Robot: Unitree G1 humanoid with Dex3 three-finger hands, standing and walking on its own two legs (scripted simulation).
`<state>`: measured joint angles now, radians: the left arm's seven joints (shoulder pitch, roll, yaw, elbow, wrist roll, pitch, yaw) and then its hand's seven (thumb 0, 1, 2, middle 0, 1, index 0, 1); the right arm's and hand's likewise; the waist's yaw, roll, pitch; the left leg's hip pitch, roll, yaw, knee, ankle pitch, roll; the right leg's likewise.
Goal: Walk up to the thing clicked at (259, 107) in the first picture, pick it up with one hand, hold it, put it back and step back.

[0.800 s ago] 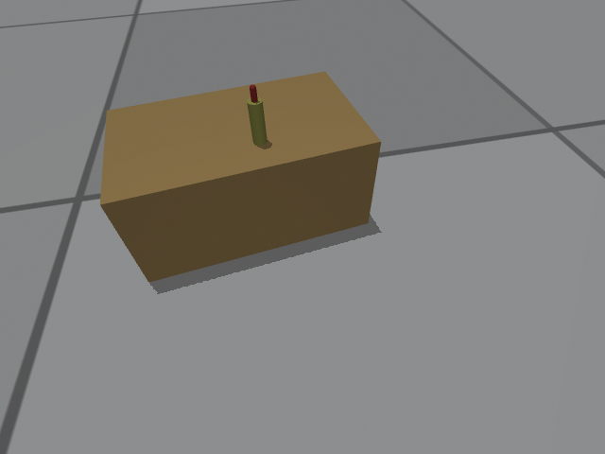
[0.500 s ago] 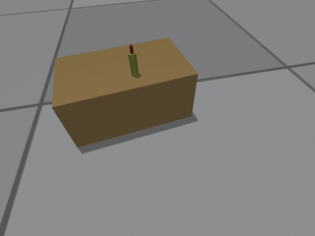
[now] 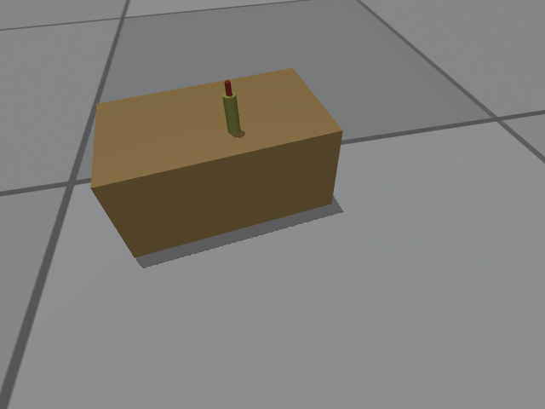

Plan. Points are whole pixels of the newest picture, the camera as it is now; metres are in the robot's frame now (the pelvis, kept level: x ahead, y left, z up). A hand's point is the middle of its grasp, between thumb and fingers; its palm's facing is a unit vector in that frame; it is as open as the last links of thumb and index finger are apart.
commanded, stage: stand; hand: right
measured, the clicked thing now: (230, 107) +1.19 +0.21 -0.22
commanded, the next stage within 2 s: walk up in 0.32 s
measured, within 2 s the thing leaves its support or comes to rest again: neither
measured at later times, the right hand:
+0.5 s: hand out of the picture +0.10 -0.25 -0.15, palm faces -0.15 +0.92 -0.35, open 7.4 cm
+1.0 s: hand (381, 345) +0.27 -0.16 -0.16, palm faces -0.24 +0.91 -0.33, open 7.4 cm
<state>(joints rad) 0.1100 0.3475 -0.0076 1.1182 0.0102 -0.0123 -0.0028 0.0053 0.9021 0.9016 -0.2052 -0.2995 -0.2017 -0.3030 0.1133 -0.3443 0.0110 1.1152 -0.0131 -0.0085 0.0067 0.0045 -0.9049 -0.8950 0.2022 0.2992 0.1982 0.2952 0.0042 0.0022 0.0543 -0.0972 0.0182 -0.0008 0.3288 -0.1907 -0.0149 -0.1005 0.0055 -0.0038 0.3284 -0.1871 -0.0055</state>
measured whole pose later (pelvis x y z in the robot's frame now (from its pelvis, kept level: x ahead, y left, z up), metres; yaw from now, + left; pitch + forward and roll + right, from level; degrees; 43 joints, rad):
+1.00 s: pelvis +0.20 +0.09 -0.02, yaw +14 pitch -3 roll +1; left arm 0.23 0.43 0.07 0.90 0.02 -0.04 -0.09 0.01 0.90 0.90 -0.21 -0.30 -0.20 -0.30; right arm 0.39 -0.39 -0.05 0.87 -0.02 -0.06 0.07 0.01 -0.90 -0.89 0.21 0.30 0.20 0.30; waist -0.03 -0.01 0.06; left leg -0.12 0.02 0.00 0.56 -0.39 0.00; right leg -0.43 -0.08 -0.05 0.67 -0.24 -0.03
